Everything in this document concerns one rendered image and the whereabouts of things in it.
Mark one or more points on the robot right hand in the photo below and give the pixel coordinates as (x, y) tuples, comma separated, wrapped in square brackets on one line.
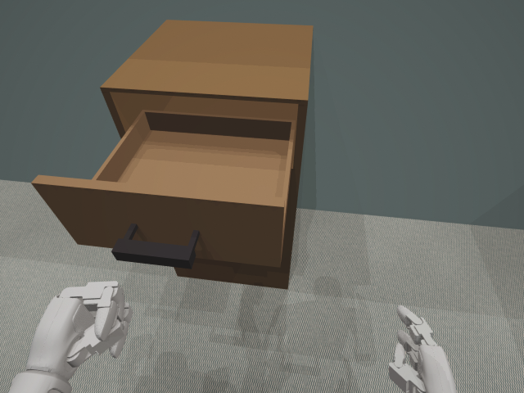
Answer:
[(426, 357)]

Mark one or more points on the drawer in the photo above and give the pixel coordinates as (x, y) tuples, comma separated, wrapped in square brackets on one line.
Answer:
[(175, 172)]

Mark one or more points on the cabinet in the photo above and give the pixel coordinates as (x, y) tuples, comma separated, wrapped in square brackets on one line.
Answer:
[(222, 68)]

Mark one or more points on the handle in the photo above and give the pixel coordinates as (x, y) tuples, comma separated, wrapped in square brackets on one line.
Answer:
[(156, 253)]

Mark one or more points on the left robot forearm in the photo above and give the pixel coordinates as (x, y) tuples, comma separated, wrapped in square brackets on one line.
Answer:
[(35, 381)]

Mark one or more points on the robot left hand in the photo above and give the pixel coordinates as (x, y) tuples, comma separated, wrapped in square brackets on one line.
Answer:
[(95, 311)]

